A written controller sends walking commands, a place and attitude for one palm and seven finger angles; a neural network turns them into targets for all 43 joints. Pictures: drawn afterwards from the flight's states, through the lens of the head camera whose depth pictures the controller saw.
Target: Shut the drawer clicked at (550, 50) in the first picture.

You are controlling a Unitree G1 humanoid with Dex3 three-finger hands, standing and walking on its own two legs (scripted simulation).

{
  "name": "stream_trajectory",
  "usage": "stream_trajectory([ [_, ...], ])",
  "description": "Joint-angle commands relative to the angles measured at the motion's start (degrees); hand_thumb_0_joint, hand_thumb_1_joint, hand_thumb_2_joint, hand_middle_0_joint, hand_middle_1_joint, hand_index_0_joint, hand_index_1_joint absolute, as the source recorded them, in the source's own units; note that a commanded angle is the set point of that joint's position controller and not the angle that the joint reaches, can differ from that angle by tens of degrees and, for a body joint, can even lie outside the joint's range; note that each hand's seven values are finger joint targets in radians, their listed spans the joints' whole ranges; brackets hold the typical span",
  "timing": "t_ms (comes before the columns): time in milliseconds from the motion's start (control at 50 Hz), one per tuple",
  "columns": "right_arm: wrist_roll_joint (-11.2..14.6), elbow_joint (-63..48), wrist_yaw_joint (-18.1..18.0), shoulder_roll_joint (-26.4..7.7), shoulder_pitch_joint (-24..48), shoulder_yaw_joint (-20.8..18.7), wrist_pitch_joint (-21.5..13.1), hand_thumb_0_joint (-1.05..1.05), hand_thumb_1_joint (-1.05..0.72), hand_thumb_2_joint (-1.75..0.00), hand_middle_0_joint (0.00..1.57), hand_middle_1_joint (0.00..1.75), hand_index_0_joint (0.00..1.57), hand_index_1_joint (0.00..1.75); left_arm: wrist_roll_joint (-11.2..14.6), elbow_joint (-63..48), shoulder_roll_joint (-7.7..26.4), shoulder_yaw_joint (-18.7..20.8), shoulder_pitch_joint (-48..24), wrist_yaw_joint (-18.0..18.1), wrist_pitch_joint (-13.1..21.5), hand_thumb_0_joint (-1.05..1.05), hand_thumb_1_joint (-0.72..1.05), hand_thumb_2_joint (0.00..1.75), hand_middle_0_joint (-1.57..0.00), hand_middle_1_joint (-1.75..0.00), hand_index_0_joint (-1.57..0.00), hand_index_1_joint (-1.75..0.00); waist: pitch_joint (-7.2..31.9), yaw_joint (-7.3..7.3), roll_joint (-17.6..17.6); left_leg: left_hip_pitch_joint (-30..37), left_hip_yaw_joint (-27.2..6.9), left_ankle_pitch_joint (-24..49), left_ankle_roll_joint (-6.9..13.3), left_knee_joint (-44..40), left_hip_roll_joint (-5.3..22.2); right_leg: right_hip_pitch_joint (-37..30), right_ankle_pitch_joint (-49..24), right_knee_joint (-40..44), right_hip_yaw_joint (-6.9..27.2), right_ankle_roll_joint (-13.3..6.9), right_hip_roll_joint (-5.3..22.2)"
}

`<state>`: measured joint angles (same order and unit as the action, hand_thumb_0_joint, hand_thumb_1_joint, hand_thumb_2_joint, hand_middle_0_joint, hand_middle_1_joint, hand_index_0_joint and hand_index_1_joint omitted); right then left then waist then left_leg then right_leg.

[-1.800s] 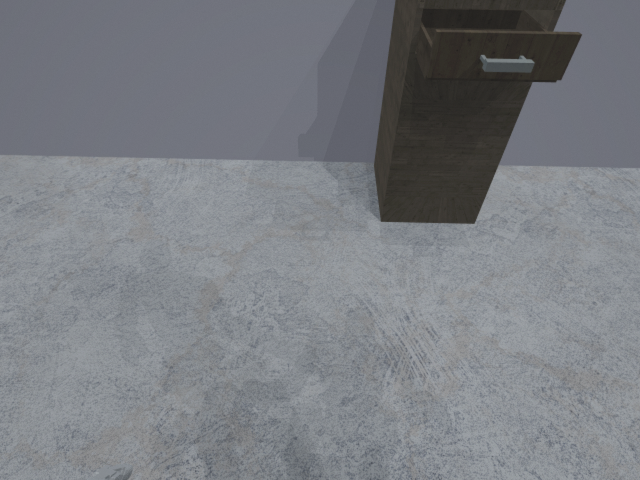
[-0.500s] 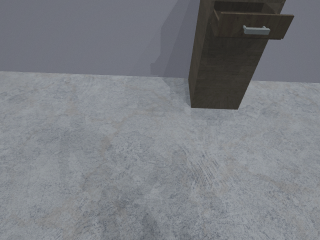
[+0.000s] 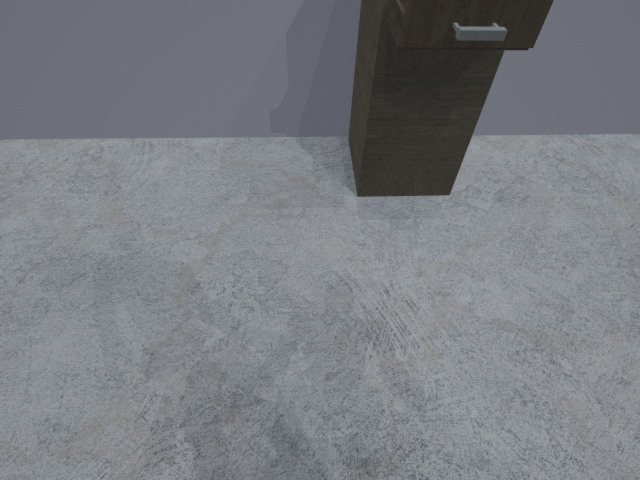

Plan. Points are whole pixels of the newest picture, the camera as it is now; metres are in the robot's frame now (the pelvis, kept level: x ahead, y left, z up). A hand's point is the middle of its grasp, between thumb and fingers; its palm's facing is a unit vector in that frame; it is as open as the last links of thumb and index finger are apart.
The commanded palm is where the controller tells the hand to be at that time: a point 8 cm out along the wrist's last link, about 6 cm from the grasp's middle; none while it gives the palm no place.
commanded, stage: walk to a spot facing it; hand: left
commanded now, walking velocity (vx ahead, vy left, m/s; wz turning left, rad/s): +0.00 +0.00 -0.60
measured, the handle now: (478, 29) +1.19 -0.34 +0.06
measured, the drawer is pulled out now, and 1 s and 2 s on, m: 0.20 0.20 0.20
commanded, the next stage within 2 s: none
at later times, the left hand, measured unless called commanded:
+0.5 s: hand out of the picture +0.06 +0.17 -0.16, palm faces -0.17 -0.95 -0.24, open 7.4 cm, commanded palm none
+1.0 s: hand (208, 442) +0.20 +0.18 -0.17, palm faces -0.50 -0.85 -0.16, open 7.4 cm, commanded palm none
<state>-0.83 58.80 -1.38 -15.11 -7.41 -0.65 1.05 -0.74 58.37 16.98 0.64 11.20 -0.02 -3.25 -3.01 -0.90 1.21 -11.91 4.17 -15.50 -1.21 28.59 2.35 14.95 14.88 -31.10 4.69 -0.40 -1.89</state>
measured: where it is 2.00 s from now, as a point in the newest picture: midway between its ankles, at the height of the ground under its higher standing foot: (421, 465)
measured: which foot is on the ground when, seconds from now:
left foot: down 0.00-0.14, up 0.16-0.66, down 0.68-1.00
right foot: down 0.00-0.68, up 0.70-1.00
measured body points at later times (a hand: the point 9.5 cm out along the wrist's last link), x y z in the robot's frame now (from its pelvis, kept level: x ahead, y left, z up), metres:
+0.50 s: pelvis -0.02 -0.02 +0.00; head +0.02 -0.03 +0.45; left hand +0.07 +0.22 -0.14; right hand +0.02 -0.30 -0.14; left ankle -0.01 +0.14 -0.67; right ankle +0.00 -0.10 -0.74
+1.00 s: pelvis +0.03 +0.04 +0.01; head +0.06 +0.08 +0.46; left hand +0.22 +0.23 -0.15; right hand -0.12 -0.16 -0.11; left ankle +0.00 +0.14 -0.74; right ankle -0.04 -0.13 -0.63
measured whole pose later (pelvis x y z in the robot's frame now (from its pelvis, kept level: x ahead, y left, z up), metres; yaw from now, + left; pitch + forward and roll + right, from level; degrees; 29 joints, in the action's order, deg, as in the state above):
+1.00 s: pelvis +0.03 +0.04 +0.01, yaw -34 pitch +0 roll -3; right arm -1.0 56.9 -2.3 -9.5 -23.5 -1.0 -3.0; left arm -2.2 54.0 16.0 6.0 14.6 -2.9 -4.2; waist 0.9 0.3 3.3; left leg -1.9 12.6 -19.1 1.7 20.9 3.8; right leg 35.9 9.5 -68.5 1.0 3.9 3.0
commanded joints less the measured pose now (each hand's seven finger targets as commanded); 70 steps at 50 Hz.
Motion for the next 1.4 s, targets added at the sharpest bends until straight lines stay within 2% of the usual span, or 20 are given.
stream_trajectory([
  [0,0.02,-5.01,-0.66,-11.88,-1.4,-3.89,-0.87,0.0,-0.9,-0.9,0.2,0.3,0.2,0.3,-0.23,-6.13,5.62,2.55,0.74,-0.34,0.6,0.0,0.9,0.9,-0.2,-0.3,-0.2,-0.3,3.44,0.65,-11.43,2.86,-10.56,15.45,8.36,-7.9,16.58,7.45,5.93,-14.79,-2.84,0.98,1.47],
  [40,-0.18,-6.38,-0.56,-11.23,0.09,-4.21,-1.05,0.0,-0.9,-0.9,0.2,0.3,0.2,0.3,-0.2,-7.08,4.47,3.12,1.84,-0.54,0.27,0.0,0.9,0.9,-0.2,-0.3,-0.2,-0.3,2.94,-0.08,-13.41,-0.33,-9.79,19.61,10.65,-7.65,19.01,6.26,14.39,-19.77,-3.29,1.25,3.32],
  [100,-0.23,-8.16,-0.44,-10.2,4.02,-4.65,-0.43,0.0,-0.9,-0.9,0.2,0.3,0.2,0.3,-0.54,-5.66,4.56,4.17,10.31,-0.92,0.97,0.0,0.9,0.9,-0.2,-0.3,-0.2,-0.3,3.7,-4.81,-6.05,-8.28,-1.25,10.49,4.2,7.97,13.49,-5.15,0.0,-2.91,-3.73,0.85,4.63],
  [120,0.11,-9.1,-0.15,-5.71,1.89,-4.06,0.27,0.0,-0.9,-0.9,0.2,0.3,0.2,0.3,-1.39,-5.73,9.98,5.17,11.52,-0.27,2.1,0.0,0.9,0.9,-0.2,-0.3,-0.2,-0.3,2.74,-4.54,13.48,-16.8,3.88,-8.7,-1.13,24.66,3.84,-6.67,-10.18,11.26,14.48,-1.44,14.82],
  [140,0.18,-10.8,-0.09,-3.61,2.15,-3.43,0.42,0.0,-0.9,-0.9,0.2,0.3,0.2,0.3,-0.82,-6.4,13.26,5.26,11.1,0.52,2.35,0.0,0.9,0.9,-0.2,-0.3,-0.2,-0.3,1.95,-3.55,19.83,-22.87,-1.51,-18.94,-2.07,34.62,-0.94,-3.7,-22.17,15.96,29.65,-5.75,23.07],
  [200,0.2,-8.79,0.15,-5.6,1.39,-4.25,0.57,0.0,-0.9,-0.9,0.2,0.3,0.2,0.3,-0.44,-8.94,8.94,5.16,4.06,0.98,2.06,0.0,0.9,0.9,-0.2,-0.3,-0.2,-0.3,0.53,-0.85,9.58,-21.21,-6.83,-8.63,-1.24,38.95,2.18,0.27,-5.36,16.09,22.19,-7.3,16.72],
  [280,-0.03,-7.44,0.12,-4.22,-0.89,-4.3,0.64,0.0,-0.9,-0.9,0.2,0.3,0.2,0.3,0.0,-8.72,6.53,4.83,4.96,0.85,2.84,0.0,0.9,0.9,-0.2,-0.3,-0.2,-0.3,4.94,-0.07,3.67,-20.1,-6.39,-2.75,-2.53,36.42,1.61,-5.39,-13.57,13.22,16.48,-5.75,12.8],
  [480,0.36,-10.36,-0.66,-3.09,2.74,-3.59,-0.08,0.0,-0.9,-0.9,0.2,0.3,0.2,0.3,-0.83,-8.09,7.15,5.77,7.59,0.95,2.17,0.0,0.9,0.9,-0.2,-0.3,-0.2,-0.3,6.9,-2.16,5.57,-16.66,-6.12,-8.46,-2.69,21.4,-0.07,-8.23,-18.77,11.52,22.19,-10.58,12.78],
  [600,0.93,-9.25,-0.93,-3.25,-6.05,-3.45,-1.12,0.0,-0.9,-0.9,0.2,0.3,0.2,0.3,-0.69,-10.08,8.26,6.07,1.52,0.61,1.36,0.0,0.9,0.9,-0.2,-0.3,-0.2,-0.3,9.3,1.73,7.44,1.04,-4.72,-3.65,-0.64,1.02,-2.43,1.32,-9.9,9.97,23.36,-7.06,8.88],
  [620,0.81,-8.32,-1.09,-4.62,-9.21,-3.66,-1.67,0.0,-0.9,-0.9,0.2,0.3,0.2,0.3,-0.43,-10.84,6.98,5.76,0.43,0.28,1.19,0.0,0.9,0.9,-0.2,-0.3,-0.2,-0.3,9.9,3.03,4.79,11.19,-5.66,-2.21,0.38,-5.91,-1.07,9.62,2.18,7.58,20.73,-4.32,4.84],
  [660,-0.36,-9.28,-1.18,-14.25,-10.14,-5.56,-1.85,0.0,-0.9,-0.9,0.2,0.3,0.2,0.3,-0.19,-13.54,2.13,5.09,-1.14,-0.92,1.11,0.0,0.9,0.9,-0.2,-0.3,-0.2,-0.3,5.06,4.56,-19.93,15.7,-31.83,-24.89,6.66,-20.53,23.9,29.97,18.43,-17.43,1.43,1.63,-5.24],
  [680,-0.06,-10.89,-0.95,-13.68,-7.05,-5.07,-1.65,0.0,-0.9,-0.9,0.2,0.3,0.2,0.3,-0.86,-14.31,4.57,5.78,-3.56,-1.25,1.33,0.0,0.9,0.9,-0.2,-0.3,-0.2,-0.3,0.61,3.98,-14.63,5.26,-32.74,-27.01,9.08,-22.51,26.95,28.11,14.69,-24.74,1.72,2.48,0.17],
  [780,-0.31,-9.98,-0.88,-5.78,-5.47,-2.87,-3.85,0.0,-0.9,-0.9,0.2,0.3,0.2,0.3,-1.66,-9.58,1.83,5.87,2.22,-3.5,1.14,0.0,0.9,0.9,-0.2,-0.3,-0.2,-0.3,-1.95,-0.59,-8.48,2.04,-9.61,-11.3,4.55,-19.12,12.48,25.91,-0.81,-39.85,-3.15,3.54,1.49],
  [1120,-1.15,1.04,-1.11,-2.29,-26.96,-2.48,-5.78,0.0,-0.9,-0.9,0.2,0.3,0.2,0.3,-0.99,-12.4,-4.28,3.11,-15.43,-3.93,2.3,0.0,0.9,0.9,-0.2,-0.3,-0.2,-0.3,-7.68,5.98,-8.64,18.6,4.5,22.42,8.05,-15.2,18.78,30.89,-1.72,-17.19,-11.03,1.09,7.25],
  [1220,-0.62,1.46,-0.68,-5.17,-23.89,-3.34,-5.67,0.0,-0.9,-0.9,0.2,0.3,0.2,0.3,-0.93,-8.71,-2.75,3.76,-3.67,-2.95,3.92,0.0,0.9,0.9,-0.2,-0.3,-0.2,-0.3,1.22,-0.5,-10.12,17.07,12.72,56.55,5.48,2.45,17.51,7.76,1.32,-6.07,-16.63,-4.23,0.02],
  [1240,-0.27,0.91,-0.5,-5.75,-22.42,-3.37,-5.57,0.0,-0.9,-0.9,0.2,0.3,0.2,0.3,-1.21,-5.99,-0.54,4.52,4.67,-2.59,4.65,0.0,0.9,0.9,-0.2,-0.3,-0.2,-0.3,6.19,-4.58,-8.77,12.48,14.14,53.37,3.23,13.63,15.86,-5.35,-2.99,-1.34,-17.0,-5.05,-1.1],
  [1260,0.59,0.14,0.4,-4.42,-22.85,-3.12,-5.43,0.0,-0.9,-0.9,0.2,0.3,0.2,0.3,-1.45,-3.45,4.98,5.88,13.41,-1.93,5.46,0.0,0.9,0.9,-0.2,-0.3,-0.2,-0.3,13.9,-8.34,-0.8,-2.5,13.92,34.85,0.89,29.1,13.67,-25.37,-6.43,0.37,-7.43,-8.22,7.04],
  [1280,1.32,-2.07,0.41,0.32,-24.21,-2.32,-5.57,0.0,-0.9,-0.9,0.2,0.3,0.2,0.3,-0.63,-2.27,10.66,7.11,18.71,-0.61,5.82,0.0,0.9,0.9,-0.2,-0.3,-0.2,-0.3,21.9,-8.18,10.16,-21.88,9.55,-16.19,-2.38,49.12,3.1,-39.51,-15.02,3.54,23.23,-15.81,25.07],
  [1300,1.34,-4.22,0.01,-0.2,-17.34,-2.48,-5.33,0.0,-0.9,-0.9,0.2,0.3,0.2,0.3,0.72,-2.48,12.42,7.48,17.72,0.07,5.03,0.0,0.9,0.9,-0.2,-0.3,-0.2,-0.3,21.15,-8.53,6.96,-25.9,0.67,-18.31,-0.77,55.97,3.17,-35.91,-17.16,10.1,28.46,-17.96,27.25],
  [1380,-0.41,-2.66,0.37,1.67,-14.77,-3.02,-3.67,0.0,-0.9,-0.9,0.2,0.3,0.2,0.3,0.25,-4.81,3.32,4.56,2.68,0.39,6.18,0.0,0.9,0.9,-0.2,-0.3,-0.2,-0.3,0.28,0.47,-3.98,-20.1,-3.19,-3.64,-0.52,48.34,9.35,-1.45,-9.96,16.53,10.37,-11.82,19.56],
])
